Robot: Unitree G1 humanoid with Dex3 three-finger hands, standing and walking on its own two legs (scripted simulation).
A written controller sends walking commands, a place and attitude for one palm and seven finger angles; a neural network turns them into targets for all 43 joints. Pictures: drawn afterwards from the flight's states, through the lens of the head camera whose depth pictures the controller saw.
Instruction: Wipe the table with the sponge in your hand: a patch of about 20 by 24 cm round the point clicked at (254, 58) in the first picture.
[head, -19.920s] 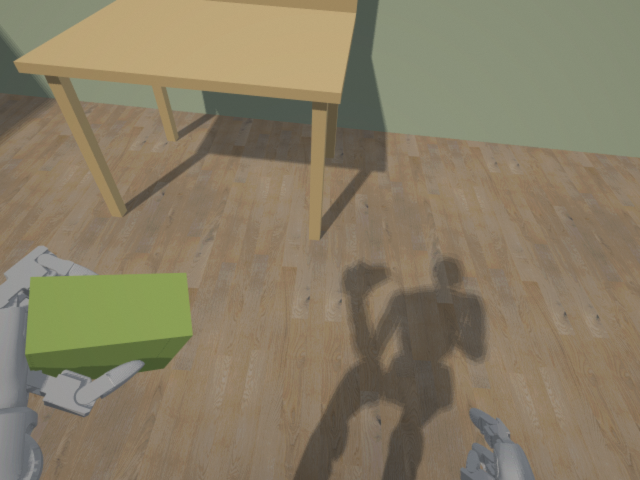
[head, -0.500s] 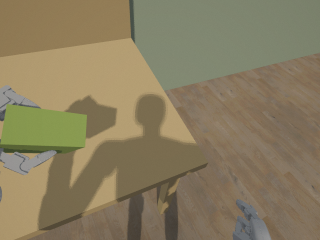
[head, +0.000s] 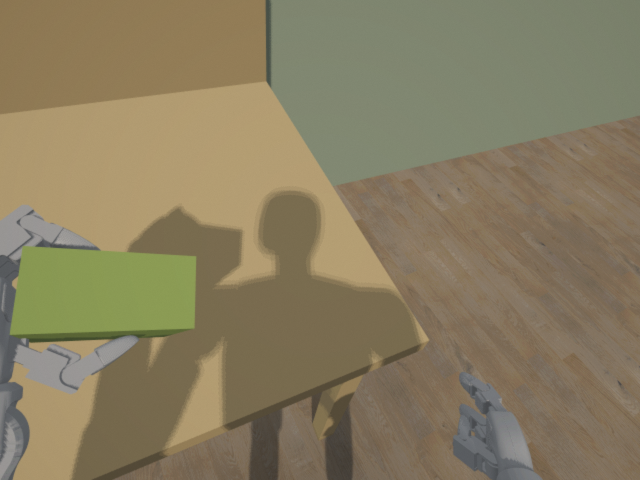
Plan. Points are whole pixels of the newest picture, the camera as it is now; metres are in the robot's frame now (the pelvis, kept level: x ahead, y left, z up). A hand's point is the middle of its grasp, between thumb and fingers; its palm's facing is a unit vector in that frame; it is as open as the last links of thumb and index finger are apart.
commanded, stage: come to a stop and stand still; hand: left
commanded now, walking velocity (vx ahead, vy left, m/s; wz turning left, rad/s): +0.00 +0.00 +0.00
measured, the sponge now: (133, 301) +0.23 +0.21 +0.15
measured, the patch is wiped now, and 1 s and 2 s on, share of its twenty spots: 0.00 0.00 0.00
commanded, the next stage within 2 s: look again from close up in 0.62 s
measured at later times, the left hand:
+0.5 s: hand (61, 336) +0.19 +0.25 +0.16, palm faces +0.38 -0.86 -0.35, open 10.3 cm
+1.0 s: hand (87, 329) +0.20 +0.23 +0.15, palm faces +0.36 -0.86 -0.35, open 10.3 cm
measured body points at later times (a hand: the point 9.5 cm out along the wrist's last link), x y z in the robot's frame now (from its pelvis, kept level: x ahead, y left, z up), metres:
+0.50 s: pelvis -0.03 +0.00 +0.00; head -0.02 +0.03 +0.45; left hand +0.16 +0.29 +0.18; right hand +0.13 -0.22 -0.07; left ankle -0.03 +0.06 -0.74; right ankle +0.03 -0.13 -0.74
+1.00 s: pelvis -0.02 -0.01 +0.00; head +0.00 +0.02 +0.45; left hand +0.18 +0.28 +0.17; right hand +0.16 -0.24 -0.06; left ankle -0.03 +0.06 -0.74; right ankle +0.03 -0.13 -0.74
